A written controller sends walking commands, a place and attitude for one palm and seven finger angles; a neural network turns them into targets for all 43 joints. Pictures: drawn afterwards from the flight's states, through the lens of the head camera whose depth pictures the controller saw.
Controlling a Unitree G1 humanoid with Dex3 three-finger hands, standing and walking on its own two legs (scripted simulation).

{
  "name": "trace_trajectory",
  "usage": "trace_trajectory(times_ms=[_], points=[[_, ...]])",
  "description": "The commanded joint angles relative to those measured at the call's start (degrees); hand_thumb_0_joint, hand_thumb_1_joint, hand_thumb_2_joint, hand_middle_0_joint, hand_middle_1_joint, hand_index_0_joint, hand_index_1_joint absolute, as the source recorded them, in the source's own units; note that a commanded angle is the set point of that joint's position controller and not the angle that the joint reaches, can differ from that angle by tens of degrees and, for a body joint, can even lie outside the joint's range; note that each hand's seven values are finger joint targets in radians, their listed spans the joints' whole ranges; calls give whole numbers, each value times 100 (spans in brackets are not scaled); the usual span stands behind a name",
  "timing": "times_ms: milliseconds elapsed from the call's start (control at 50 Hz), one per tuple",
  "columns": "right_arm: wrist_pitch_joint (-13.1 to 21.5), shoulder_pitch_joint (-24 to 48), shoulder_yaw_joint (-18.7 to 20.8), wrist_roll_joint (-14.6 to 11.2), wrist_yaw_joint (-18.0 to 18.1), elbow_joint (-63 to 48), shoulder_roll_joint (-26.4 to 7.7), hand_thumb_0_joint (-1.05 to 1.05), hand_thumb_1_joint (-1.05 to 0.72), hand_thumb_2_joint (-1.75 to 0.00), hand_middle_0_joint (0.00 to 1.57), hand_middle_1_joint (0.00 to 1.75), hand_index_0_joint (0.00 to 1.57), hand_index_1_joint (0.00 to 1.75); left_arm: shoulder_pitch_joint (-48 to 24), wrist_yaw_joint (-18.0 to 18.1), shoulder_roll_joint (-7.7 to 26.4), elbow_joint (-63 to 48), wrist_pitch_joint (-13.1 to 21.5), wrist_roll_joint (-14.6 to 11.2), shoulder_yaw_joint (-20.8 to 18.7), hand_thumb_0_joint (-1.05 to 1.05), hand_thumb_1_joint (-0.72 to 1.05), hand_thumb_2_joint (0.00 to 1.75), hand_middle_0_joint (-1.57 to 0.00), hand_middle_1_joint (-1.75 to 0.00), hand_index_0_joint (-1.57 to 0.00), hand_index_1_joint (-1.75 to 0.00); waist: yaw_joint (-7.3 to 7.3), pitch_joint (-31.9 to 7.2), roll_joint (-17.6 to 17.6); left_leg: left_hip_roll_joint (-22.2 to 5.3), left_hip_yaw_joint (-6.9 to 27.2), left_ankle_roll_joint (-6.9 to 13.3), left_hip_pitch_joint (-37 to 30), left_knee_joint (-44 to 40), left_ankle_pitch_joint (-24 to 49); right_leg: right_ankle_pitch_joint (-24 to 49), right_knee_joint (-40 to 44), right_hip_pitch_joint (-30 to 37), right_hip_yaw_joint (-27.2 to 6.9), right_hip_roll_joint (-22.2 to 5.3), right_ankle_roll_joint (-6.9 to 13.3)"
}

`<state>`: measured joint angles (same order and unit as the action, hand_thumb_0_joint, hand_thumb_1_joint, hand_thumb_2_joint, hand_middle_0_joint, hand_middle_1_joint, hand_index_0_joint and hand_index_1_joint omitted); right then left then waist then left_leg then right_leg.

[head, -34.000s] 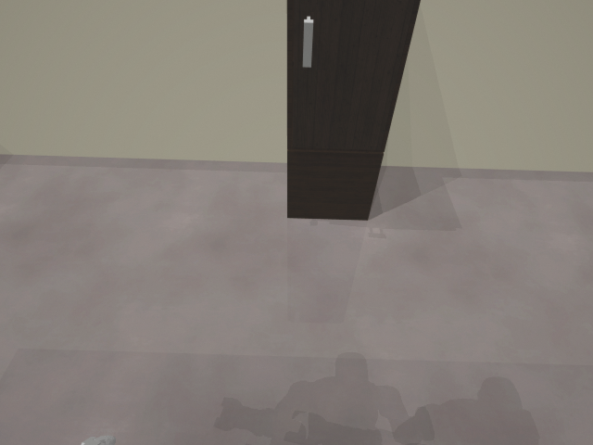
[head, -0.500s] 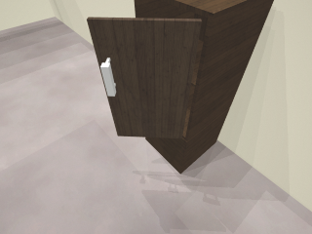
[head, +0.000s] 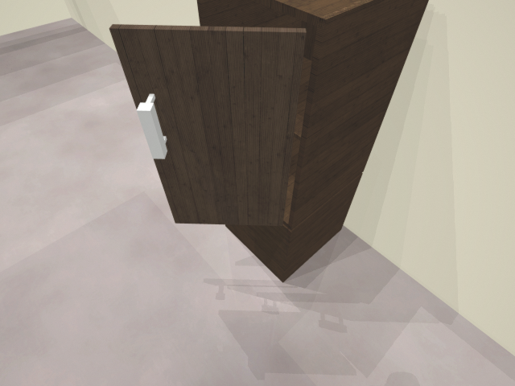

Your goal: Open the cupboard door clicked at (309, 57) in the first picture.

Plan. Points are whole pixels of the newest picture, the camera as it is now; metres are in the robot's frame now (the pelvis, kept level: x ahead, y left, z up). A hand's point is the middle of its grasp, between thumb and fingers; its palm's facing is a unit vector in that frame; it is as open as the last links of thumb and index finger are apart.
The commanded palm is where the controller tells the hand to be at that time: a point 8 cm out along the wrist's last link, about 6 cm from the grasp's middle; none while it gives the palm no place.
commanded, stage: look again from close up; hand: left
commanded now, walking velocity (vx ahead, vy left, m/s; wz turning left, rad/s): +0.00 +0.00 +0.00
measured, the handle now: (155, 126) +0.59 +0.26 +0.06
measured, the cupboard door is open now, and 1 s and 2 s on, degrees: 46 46 46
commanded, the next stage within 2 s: shuffle to correct the standing spot in 0.14 s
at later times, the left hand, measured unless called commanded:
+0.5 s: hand out of the picture +0.02 +0.16 -0.18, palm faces +0.10 -0.98 -0.18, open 7.4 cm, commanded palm none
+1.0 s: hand out of the picture +0.14 +0.16 -0.18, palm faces +0.06 -0.98 -0.21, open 7.3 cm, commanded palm none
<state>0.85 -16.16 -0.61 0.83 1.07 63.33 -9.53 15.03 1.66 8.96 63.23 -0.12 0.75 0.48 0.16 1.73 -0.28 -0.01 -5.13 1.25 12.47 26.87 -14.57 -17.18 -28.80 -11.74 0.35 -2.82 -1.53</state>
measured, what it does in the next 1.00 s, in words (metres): steps on the spot: right foot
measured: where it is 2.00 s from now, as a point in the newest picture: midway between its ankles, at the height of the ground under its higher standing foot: outside the picture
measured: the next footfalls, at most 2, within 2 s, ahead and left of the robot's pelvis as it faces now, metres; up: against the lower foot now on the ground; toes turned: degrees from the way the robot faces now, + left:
right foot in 0.80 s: +0.12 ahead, -0.04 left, +0.00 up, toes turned +4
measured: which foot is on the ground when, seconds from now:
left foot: down 0.00-1.00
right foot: down 0.00-0.56, up 0.58-0.78, down 0.80-1.00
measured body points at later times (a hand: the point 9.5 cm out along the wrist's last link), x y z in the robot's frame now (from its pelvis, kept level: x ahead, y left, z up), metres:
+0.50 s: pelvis +0.04 -0.01 -0.01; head +0.05 -0.01 +0.44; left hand +0.02 +0.21 -0.17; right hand +0.05 -0.25 -0.16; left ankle +0.00 +0.10 -0.74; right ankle -0.02 -0.13 -0.74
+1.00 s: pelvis +0.08 -0.01 -0.01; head +0.11 -0.02 +0.44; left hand +0.14 +0.22 -0.16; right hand +0.09 -0.23 -0.17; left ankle +0.01 +0.10 -0.74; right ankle +0.07 -0.10 -0.74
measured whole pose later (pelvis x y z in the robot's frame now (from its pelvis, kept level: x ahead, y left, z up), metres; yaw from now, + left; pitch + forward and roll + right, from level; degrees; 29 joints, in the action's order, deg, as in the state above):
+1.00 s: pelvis +0.08 -0.01 -0.01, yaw +2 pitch +1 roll +1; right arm -0.5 -14.4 0.9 0.5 2.2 62.8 -7.9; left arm 9.5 2.7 8.6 58.6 0.2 0.4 -1.1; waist 1.1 2.8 -0.1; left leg -1.1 -4.9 -0.5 8.9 29.5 -21.8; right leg -18.8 -34.0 -16.3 5.7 -1.1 2.6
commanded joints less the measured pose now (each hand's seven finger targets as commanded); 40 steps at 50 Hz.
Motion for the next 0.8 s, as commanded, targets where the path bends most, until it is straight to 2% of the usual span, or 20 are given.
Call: trace_trajectory(times_ms=[0,220,280,340,380,400,440,460,480,500,520,540,560,580,640,660,700,740,760,780], points=[[109,-166,127,-11,46,-181,-498,0,-90,-90,20,30,20,30,375,28,642,-139,121,15,-104,0,90,90,-20,-30,-20,-30,-71,141,-33,-583,585,115,-6,-527,645,740,505,-172,-314,-316,313],[110,-211,130,-10,75,-60,-453,0,-90,-90,20,30,20,30,388,41,622,-127,165,4,-116,0,90,90,-20,-30,-20,-30,-43,-6,-86,-620,494,51,-256,-390,1164,1428,487,-55,-329,-328,343],[73,-206,143,3,46,-94,-474,0,-90,-90,20,30,20,30,467,30,685,-147,147,41,-180,0,90,90,-20,-30,-20,-30,-104,123,-111,-502,390,56,-84,-218,500,767,504,-45,-460,-383,444],[29,-120,150,26,13,-250,-439,0,-90,-90,20,30,20,30,589,17,865,-186,137,42,-277,0,90,90,-20,-30,-20,-30,-177,243,-428,-280,174,-20,448,214,18,522,761,181,-923,-748,664],[-14,-40,172,26,4,-367,-398,0,-90,-90,20,30,20,30,731,30,993,-192,124,55,-361,0,90,90,-20,-30,-20,-30,-220,339,-860,-164,31,-80,801,693,-375,783,976,353,-1334,-1140,897],[-14,-2,179,28,2,-411,-410,0,-90,-90,20,30,20,30,761,40,1006,-206,130,53,-391,0,90,90,-20,-30,-20,-30,-228,369,-899,-180,12,-93,918,853,-485,1231,954,407,-1432,-1303,1006],[-5,-14,188,19,3,-477,-399,0,-90,-90,20,30,20,30,740,59,1013,-279,117,72,-437,0,90,90,-20,-30,-20,-30,-217,397,-834,-202,15,-99,875,753,-608,1889,743,396,-1301,-1401,1083],[7,-119,192,13,2,-467,-396,0,-90,-90,20,30,20,30,663,65,1008,-306,102,75,-458,0,90,90,-20,-30,-20,-30,-147,328,-794,-212,-10,-88,583,407,-369,2038,537,296,-1096,-1329,1020],[17,-287,207,7,0,-430,-431,0,-90,-90,20,30,20,30,561,61,956,-379,70,79,-461,0,90,90,-20,-30,-20,-30,-57,290,-571,-254,-25,-49,69,132,212,1859,270,-25,-763,-1068,861],[37,-568,222,22,9,-350,-571,0,-90,-90,20,30,20,30,459,53,832,-451,45,76,-447,0,90,90,-20,-30,-20,-30,63,176,-38,-483,185,66,-486,0,1099,1518,-241,-365,-316,-670,674],[52,-912,279,68,32,-288,-822,0,-90,-90,20,30,20,30,304,40,652,-544,19,74,-417,0,90,90,-20,-30,-20,-30,185,25,987,-1046,926,442,-1073,-218,2114,350,-1178,-1016,315,-140,440],[33,-1251,311,79,64,-229,-968,0,-90,-90,20,30,20,30,13,44,494,-701,15,75,-370,0,90,90,-20,-30,-20,-30,315,76,1664,-1622,1651,962,-1401,-677,2909,-1676,-2252,-1852,631,208,298],[18,-1289,299,64,99,-259,-918,0,-90,-90,20,30,20,30,-185,48,462,-796,6,79,-348,0,90,90,-20,-30,-20,-30,324,192,1427,-1819,1804,1300,-1310,-783,3018,-2012,-3029,-2230,372,88,339],[28,-1122,267,65,106,-347,-765,0,-90,-90,20,30,20,30,-267,31,427,-821,24,74,-340,0,90,90,-20,-30,-20,-30,246,251,801,-1861,1787,1431,-1210,-678,3173,-1840,-3340,-2330,256,-76,402],[140,-483,194,81,137,-564,-627,0,-90,-90,20,30,20,30,12,-14,174,-669,0,38,-269,0,90,90,-20,-30,-20,-30,-71,143,437,-1551,1135,1172,-601,-821,3822,-980,-2836,-1592,150,-244,244],[168,-384,184,72,154,-559,-639,0,-90,-90,20,30,20,30,79,-16,149,-630,-12,25,-242,0,90,90,-20,-30,-20,-30,-117,71,572,-1475,956,1098,-564,-775,4111,-829,-2345,-1299,168,-232,204],[175,-285,220,65,171,-500,-715,0,-90,-90,20,30,20,30,92,-2,201,-603,8,7,-225,0,90,90,-20,-30,-20,-30,-112,-24,533,-1429,805,947,-650,-560,4429,-466,-1260,-784,255,-129,198],[152,-241,249,30,177,-442,-733,0,-90,-90,20,30,20,30,266,8,288,-515,43,12,-242,0,90,90,-20,-30,-20,-30,-187,-199,398,-1284,688,696,-706,-288,4065,404,-288,-276,312,-54,199],[148,-214,249,2,172,-411,-683,0,-90,-90,20,30,20,30,411,21,411,-460,87,21,-247,0,90,90,-20,-30,-20,-30,-258,-281,247,-1135,619,471,-636,-38,3587,1148,281,69,224,-139,199],[146,-315,243,-21,160,-409,-502,0,-90,-90,20,30,20,30,496,55,642,-434,147,33,-284,0,90,90,-20,-30,-20,-30,-204,-413,-208,-838,502,213,-189,156,2707,2823,200,652,-310,-468,326]])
